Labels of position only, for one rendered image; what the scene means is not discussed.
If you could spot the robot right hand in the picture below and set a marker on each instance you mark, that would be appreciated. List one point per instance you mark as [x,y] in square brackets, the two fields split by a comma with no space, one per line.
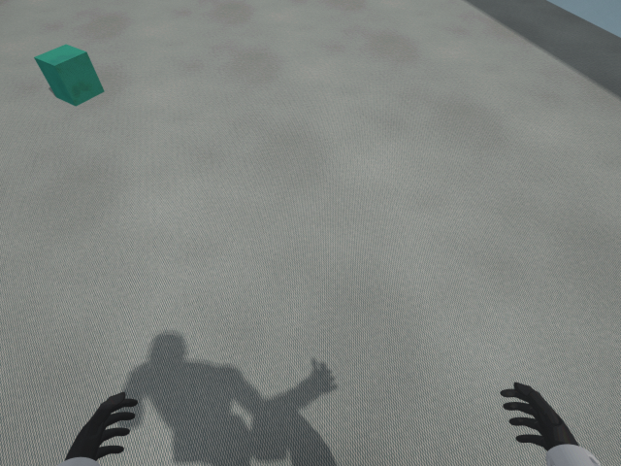
[548,423]

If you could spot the carton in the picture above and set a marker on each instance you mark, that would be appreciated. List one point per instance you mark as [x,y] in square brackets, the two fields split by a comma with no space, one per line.
[70,74]

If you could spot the robot left hand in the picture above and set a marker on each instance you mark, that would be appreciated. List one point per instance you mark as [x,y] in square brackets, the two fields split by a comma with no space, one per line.
[93,434]

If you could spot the right robot forearm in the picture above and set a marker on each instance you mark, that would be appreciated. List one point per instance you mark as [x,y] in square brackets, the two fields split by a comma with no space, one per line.
[570,455]

